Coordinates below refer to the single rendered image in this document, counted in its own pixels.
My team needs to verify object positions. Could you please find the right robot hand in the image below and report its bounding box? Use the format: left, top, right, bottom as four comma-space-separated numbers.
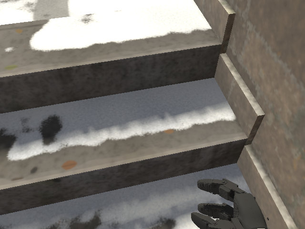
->
191, 178, 269, 229

